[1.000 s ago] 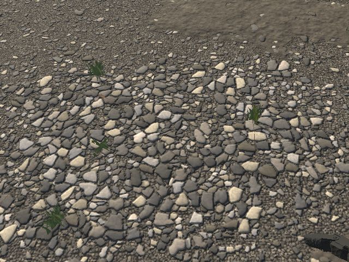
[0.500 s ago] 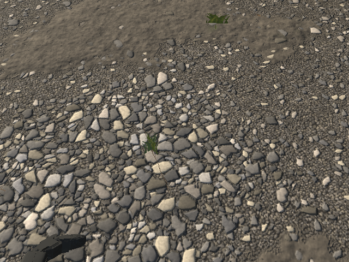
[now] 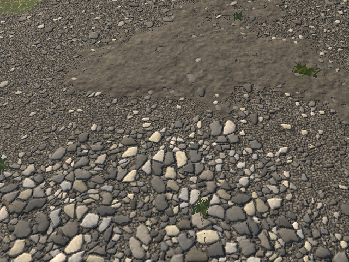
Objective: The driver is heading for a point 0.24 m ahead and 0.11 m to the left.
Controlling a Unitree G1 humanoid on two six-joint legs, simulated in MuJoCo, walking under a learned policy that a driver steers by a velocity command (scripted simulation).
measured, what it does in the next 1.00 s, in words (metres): walks ahead: left foot, then right foot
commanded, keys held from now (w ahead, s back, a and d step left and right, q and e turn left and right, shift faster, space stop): w+q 0.02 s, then no key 0.98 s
